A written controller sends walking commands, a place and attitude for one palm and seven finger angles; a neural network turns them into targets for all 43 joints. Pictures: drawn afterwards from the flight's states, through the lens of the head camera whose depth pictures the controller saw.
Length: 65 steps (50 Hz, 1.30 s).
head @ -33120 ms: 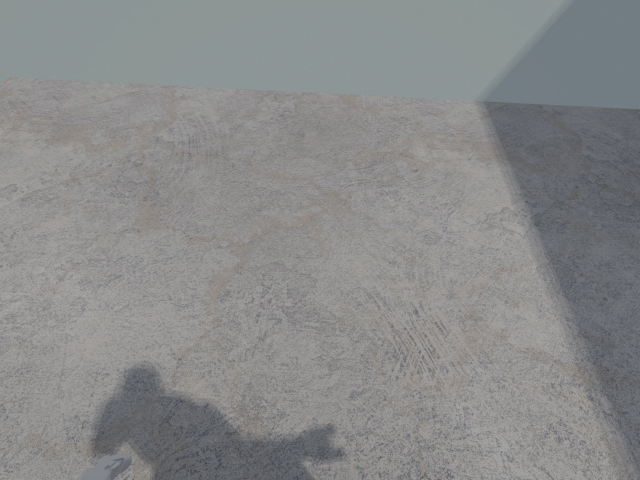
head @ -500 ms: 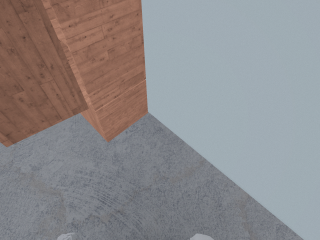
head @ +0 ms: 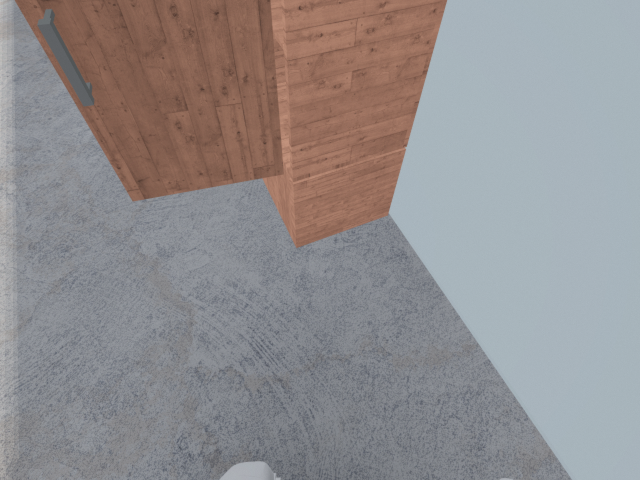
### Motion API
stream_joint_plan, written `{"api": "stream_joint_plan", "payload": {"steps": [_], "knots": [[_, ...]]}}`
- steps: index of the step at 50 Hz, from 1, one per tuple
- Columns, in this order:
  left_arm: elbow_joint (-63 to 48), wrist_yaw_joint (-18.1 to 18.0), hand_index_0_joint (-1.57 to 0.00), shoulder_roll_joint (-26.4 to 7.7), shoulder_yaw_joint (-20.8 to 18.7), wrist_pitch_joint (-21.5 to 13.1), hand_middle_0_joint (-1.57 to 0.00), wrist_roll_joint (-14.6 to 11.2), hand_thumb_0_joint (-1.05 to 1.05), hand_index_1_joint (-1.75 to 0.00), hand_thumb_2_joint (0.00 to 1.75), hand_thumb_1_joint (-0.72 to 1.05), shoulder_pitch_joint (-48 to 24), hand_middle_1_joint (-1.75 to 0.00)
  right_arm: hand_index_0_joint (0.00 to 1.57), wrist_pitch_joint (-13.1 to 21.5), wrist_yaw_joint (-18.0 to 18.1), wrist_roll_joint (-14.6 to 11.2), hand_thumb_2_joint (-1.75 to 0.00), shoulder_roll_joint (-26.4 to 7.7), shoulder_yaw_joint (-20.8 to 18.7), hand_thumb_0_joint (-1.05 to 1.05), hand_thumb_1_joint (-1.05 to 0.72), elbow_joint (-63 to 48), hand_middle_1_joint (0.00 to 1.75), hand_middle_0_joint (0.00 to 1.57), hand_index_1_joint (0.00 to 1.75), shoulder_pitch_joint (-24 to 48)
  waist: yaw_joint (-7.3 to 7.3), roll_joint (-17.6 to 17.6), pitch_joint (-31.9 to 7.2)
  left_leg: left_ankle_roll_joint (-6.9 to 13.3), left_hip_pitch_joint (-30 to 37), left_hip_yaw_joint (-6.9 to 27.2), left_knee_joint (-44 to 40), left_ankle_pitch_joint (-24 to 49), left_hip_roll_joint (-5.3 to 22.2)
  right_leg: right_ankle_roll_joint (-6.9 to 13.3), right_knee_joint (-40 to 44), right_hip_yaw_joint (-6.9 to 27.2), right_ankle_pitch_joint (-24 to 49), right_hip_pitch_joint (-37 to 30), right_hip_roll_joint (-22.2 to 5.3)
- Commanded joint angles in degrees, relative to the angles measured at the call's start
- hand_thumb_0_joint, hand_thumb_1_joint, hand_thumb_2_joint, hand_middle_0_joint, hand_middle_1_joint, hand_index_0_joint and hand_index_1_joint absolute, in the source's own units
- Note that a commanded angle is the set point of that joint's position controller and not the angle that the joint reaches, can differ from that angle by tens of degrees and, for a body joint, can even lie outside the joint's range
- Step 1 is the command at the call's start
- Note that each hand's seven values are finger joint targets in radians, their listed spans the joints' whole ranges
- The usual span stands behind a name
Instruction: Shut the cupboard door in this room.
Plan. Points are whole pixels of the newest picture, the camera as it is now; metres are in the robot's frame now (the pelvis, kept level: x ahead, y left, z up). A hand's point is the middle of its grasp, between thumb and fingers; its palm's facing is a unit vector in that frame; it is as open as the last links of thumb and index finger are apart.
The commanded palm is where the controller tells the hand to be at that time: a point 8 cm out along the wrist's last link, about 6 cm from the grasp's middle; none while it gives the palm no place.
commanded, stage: turn to face it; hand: left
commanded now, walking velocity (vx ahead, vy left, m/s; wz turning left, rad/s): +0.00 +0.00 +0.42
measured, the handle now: (69, 60) +0.75 +0.52 +0.05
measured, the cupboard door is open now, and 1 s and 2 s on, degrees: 81 81 81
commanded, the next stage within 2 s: take the last steps up to it in 0.46 s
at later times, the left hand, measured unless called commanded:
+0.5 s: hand out of the picture +0.08 +0.23 -0.15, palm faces +0.16 -0.95 -0.25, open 7.4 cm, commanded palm none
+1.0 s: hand out of the picture -0.10 +0.15 -0.14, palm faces +0.38 -0.89 -0.23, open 7.4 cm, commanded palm none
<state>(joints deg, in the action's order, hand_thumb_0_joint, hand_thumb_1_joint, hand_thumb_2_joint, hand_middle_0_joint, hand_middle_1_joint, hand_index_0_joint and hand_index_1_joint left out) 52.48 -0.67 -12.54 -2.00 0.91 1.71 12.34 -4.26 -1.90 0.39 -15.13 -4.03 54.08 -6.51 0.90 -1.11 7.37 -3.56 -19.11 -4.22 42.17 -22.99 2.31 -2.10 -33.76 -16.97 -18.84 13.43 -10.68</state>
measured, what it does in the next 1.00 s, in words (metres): steps on the spot, turning left: left foot, then right foot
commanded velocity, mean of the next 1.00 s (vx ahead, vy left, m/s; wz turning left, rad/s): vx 0.14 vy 0.03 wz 0.20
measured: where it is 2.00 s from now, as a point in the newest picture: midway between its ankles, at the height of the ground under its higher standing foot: (274, 407)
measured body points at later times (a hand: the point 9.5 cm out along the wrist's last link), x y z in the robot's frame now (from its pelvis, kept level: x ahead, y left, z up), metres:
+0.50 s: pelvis +0.00 +0.01 +0.01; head +0.04 +0.02 +0.46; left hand +0.07 +0.28 -0.13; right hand +0.08 -0.21 -0.14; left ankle -0.01 +0.11 -0.73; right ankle +0.02 -0.12 -0.70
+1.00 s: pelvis +0.03 +0.01 +0.02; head +0.05 -0.01 +0.47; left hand -0.12 +0.20 -0.12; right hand +0.15 -0.21 -0.14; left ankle +0.00 +0.18 -0.68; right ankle +0.02 -0.10 -0.73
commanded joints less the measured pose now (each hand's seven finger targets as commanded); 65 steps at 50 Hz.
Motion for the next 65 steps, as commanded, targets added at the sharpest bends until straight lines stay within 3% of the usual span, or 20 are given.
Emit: {"api": "stream_joint_plan", "payload": {"steps": [1, 2, 3, 8, 20, 25, 27, 29, 30, 31, 33, 37, 49, 52, 54, 55, 56, 57, 61, 65], "knots": [[-4.08, -0.39, -0.2, -10.02, -3.62, -0.26, -0.2, -1.25, 0.0, -0.3, 0.9, 0.9, 1.82, -0.3, 0.2, 3.56, 0.64, 0.62, -0.9, -10.55, -2.31, 0.0, -0.9, -3.54, 0.3, 0.2, 0.3, -7.6, -3.99, 8.67, -16.6, 5.64, 21.25, 12.4, -20.95, 27.13, 9.45, -0.79, -14.47, 4.1, 10.8, 6.68, -3.81], [-6.19, -0.16, -0.2, -5.91, -1.99, 0.0, -0.2, -1.32, 0.0, -0.3, 0.9, 0.9, -1.63, -0.3, 0.2, 3.49, 1.3, 0.37, -0.9, -15.74, -3.59, 0.0, -0.9, -2.9, 0.3, 0.2, 0.3, -11.51, -6.23, 20.83, -16.39, 12.68, 24.94, 26.71, -20.69, 54.12, 21.65, -3.63, -24.34, 7.55, -20.38, 19.38, 2.85], [-6.2, -0.59, -0.2, -7.28, -1.97, 0.71, -0.2, -0.98, 0.0, -0.3, 0.9, 0.9, -3.0, -0.3, 0.2, 2.96, 1.59, 0.17, -0.9, -15.23, -3.21, 0.0, -0.9, -1.76, 0.3, 0.2, 0.3, -12.64, -6.0, 14.85, -16.55, 15.85, 23.63, 21.71, -18.71, 56.06, 22.99, -2.52, -28.53, 12.37, -20.25, 18.36, 2.07], [-1.56, -0.2, -0.2, -6.84, -2.32, 0.97, -0.2, -1.13, 0.0, -0.3, 0.9, 0.9, -2.5, -0.3, 0.2, 3.81, 3.06, 0.43, -0.9, -8.7, -1.21, 0.0, -0.9, -3.22, 0.3, 0.2, 0.3, -5.13, -2.0, 9.05, -10.53, 11.76, 18.89, 12.77, -19.28, 52.24, 12.04, -3.39, -33.49, 15.04, -6.09, 18.84, 3.65], [-1.93, -0.57, -0.2, -5.2, -1.24, 1.05, -0.2, -1.36, 0.0, -0.3, 0.9, 0.9, -6.16, -0.3, 0.2, 3.87, 3.04, 0.83, -0.9, -6.93, -1.09, 0.0, -0.9, -0.99, 0.3, 0.2, 0.3, -7.94, -2.8, 9.34, -7.86, 13.94, 14.65, 18.45, -22.31, 39.81, 11.73, -3.69, -17.03, 15.32, -6.85, 12.25, 5.92], [-0.48, -0.84, -0.2, -4.53, -1.08, -0.03, -0.2, -1.76, 0.0, -0.3, 0.9, 0.9, -2.55, -0.3, 0.2, 3.67, 2.96, 0.73, -0.9, -6.69, -1.19, 0.0, -0.9, -0.29, 0.3, 0.2, 0.3, -6.42, -1.02, 8.86, -9.31, 12.45, 9.46, 20.7, -19.46, 38.06, 9.66, -2.15, -0.76, 14.0, -0.66, 0.96, 8.3], [0.83, -1.15, -0.2, -5.94, -1.31, -0.99, -0.2, -1.55, 0.0, -0.3, 0.9, 0.9, 1.02, -0.3, 0.2, 3.78, 2.73, 0.1, -0.9, -4.88, -0.83, 0.0, -0.9, -0.06, 0.3, 0.2, 0.3, -5.94, 0.71, 4.1, -11.13, 8.28, 4.02, 18.65, -14.99, 27.97, 5.61, -1.35, 12.94, 15.64, 10.59, -9.27, 5.82], [1.37, -1.53, -0.2, -12.38, -2.34, -2.03, -0.2, -0.58, 0.0, -0.3, 0.9, 0.9, 3.37, -0.3, 0.2, 3.71, 2.48, -0.34, -0.9, -0.24, 0.12, 0.0, -0.9, -1.52, 0.3, 0.2, 0.3, -5.85, 1.6, -14.23, -10.86, 1.96, -8.84, 6.84, 1.02, -7.18, -5.28, 8.1, 17.12, 33.85, 23.61, -15.08, -14.5], [1.06, -1.33, -0.2, -12.3, -2.16, -1.81, -0.2, -0.82, 0.0, -0.3, 0.9, 0.9, 3.96, -0.3, 0.2, 2.84, 2.52, 0.14, -0.9, -2.32, -0.78, 0.0, -0.9, -1.29, 0.3, 0.2, 0.3, -5.68, 1.99, -8.65, -10.06, 2.19, -7.8, 8.27, 9.92, -11.04, -4.05, 11.52, 19.0, 33.42, 17.61, -9.28, -16.65], [0.85, -1.42, -0.2, -10.76, -2.79, -1.95, -0.2, -0.96, 0.0, -0.3, 0.9, 0.9, 2.19, -0.3, 0.2, 1.98, 2.25, 0.79, -0.9, -3.04, -1.13, 0.0, -0.9, -0.21, 0.3, 0.2, 0.3, -6.22, 1.28, -11.52, -7.16, 2.37, -10.08, 9.86, 15.81, -8.46, -2.44, 11.19, 21.7, 34.01, 5.79, -5.78, -13.89], [0.89, -1.02, -0.2, -7.91, -2.06, -2.32, -0.2, -1.08, 0.0, -0.3, 0.9, 0.9, 0.15, -0.3, 0.2, 1.97, 1.35, 1.16, -0.9, -3.01, -1.33, 0.0, -0.9, 1.6, 0.3, 0.2, 0.3, -6.63, -0.08, -6.79, -2.44, 2.09, -12.7, 8.58, 21.51, -0.17, -0.93, 8.53, 23.77, 29.84, -4.78, -4.12, -9.41], [2.73, -0.55, -0.2, -5.24, -1.63, -3.97, -0.2, -0.94, 0.0, -0.3, 0.9, 0.9, 5.27, -0.3, 0.2, 2.59, 0.52, 1.3, -0.9, -1.24, -1.15, 0.0, -0.9, 2.66, 0.3, 0.2, 0.3, -7.52, 0.39, -7.01, -3.35, 0.76, -14.81, 6.04, 22.3, 7.73, 0.62, 5.73, 23.91, 22.47, -1.22, -7.88, -6.15], [9.43, -0.27, -0.2, -5.58, -1.59, -4.82, -0.2, 0.23, 0.0, -0.3, 0.9, 0.9, 15.36, -0.3, 0.2, 4.2, -0.32, 0.84, -0.9, 1.76, 0.47, 0.0, -0.9, 0.42, 0.3, 0.2, 0.3, 1.5, 3.47, -9.16, -0.67, 1.02, -8.66, -0.36, -1.38, 5.23, 2.11, 8.55, 25.01, 20.09, -0.17, -7.24, -8.26], [10.39, -0.23, -0.2, -6.0, -1.88, -4.38, -0.2, 0.09, 0.0, -0.3, 0.9, 0.9, 14.75, -0.3, 0.2, 5.23, -0.08, 0.62, -0.9, 2.4, 0.87, 0.0, -0.9, 0.89, 0.3, 0.2, 0.3, -0.46, 2.25, -9.9, -2.28, 1.95, 0.17, -2.38, -9.16, 5.52, 0.38, 8.0, 20.97, 18.03, 2.88, -4.4, -7.23], [10.75, -0.21, -0.2, -5.22, -1.73, -3.88, -0.2, -0.39, 0.0, -0.3, 0.9, 0.9, 13.22, -0.3, 0.2, 6.1, 0.52, 0.48, -0.9, 0.88, 0.7, 0.0, -0.9, 3.1, 0.3, 0.2, 0.3, -6.73, -1.2, -4.86, -5.03, 1.95, 14.87, -4.38, -17.31, 10.04, -0.94, 5.76, 14.3, 14.48, 2.42, 2.68, -4.07], [10.26, -0.05, -0.2, -3.23, -1.28, -3.78, -0.2, -0.52, 0.0, -0.3, 0.9, 0.9, 12.76, -0.3, 0.2, 6.74, 1.27, 0.43, -0.9, -2.1, -0.07, 0.0, -0.9, 5.09, 0.3, 0.2, 0.3, -13.25, -4.21, 2.65, -8.56, 3.14, 25.19, -0.29, -19.79, 8.04, 2.71, 4.03, 4.25, 11.71, 2.53, 7.84, -1.01], [9.1, 0.32, -0.2, 0.13, -0.59, -3.76, -0.2, -0.92, 0.0, -0.3, 0.9, 0.9, 12.82, -0.3, 0.2, 7.21, 1.91, 1.0, -0.9, -7.95, -1.68, 0.0, -0.9, 6.75, 0.3, 0.2, 0.3, -20.13, -6.74, 16.98, -11.95, 7.3, 32.76, 18.33, -23.64, 3.31, 16.57, 1.22, -11.31, 6.64, -8.76, 18.71, 5.44], [7.04, 0.07, -0.2, 0.61, -0.33, -3.76, -0.2, -0.46, 0.0, -0.3, 0.9, 0.9, 9.38, -0.3, 0.2, 6.65, 2.35, 0.87, -0.9, -10.36, -2.13, 0.0, -0.9, 7.79, 0.3, 0.2, 0.3, -24.56, -8.1, 17.58, -9.87, 11.28, 31.04, 24.81, -28.85, 3.16, 22.42, 1.42, -22.25, 9.98, -15.75, 24.6, 6.93], [8.86, 0.96, -0.2, 0.39, -1.26, -2.87, -0.2, 0.03, 0.0, -0.3, 0.9, 0.9, 6.81, -0.3, 0.2, 7.26, 2.91, 0.7, -0.9, -1.51, 0.26, 0.0, -0.9, 5.75, 0.3, 0.2, 0.3, -13.62, -2.64, 8.74, 1.91, 9.93, 12.55, 13.54, -33.55, 4.76, 16.58, 1.98, -31.69, 14.78, -1.09, 23.02, 1.79], [8.79, 1.2, -0.2, 1.65, -1.6, -2.07, -0.2, -0.05, 0.0, -0.3, 0.9, 0.9, 8.47, -0.3, 0.2, 8.98, 3.33, 0.47, -0.9, 0.91, 0.44, 0.0, -0.9, 5.8, 0.3, 0.2, 0.3, -15.51, -0.41, 5.8, -0.99, 9.28, 14.62, 5.57, -32.53, 23.76, 13.46, 0.72, -32.42, 14.15, 5.77, 23.04, 3.17]]}}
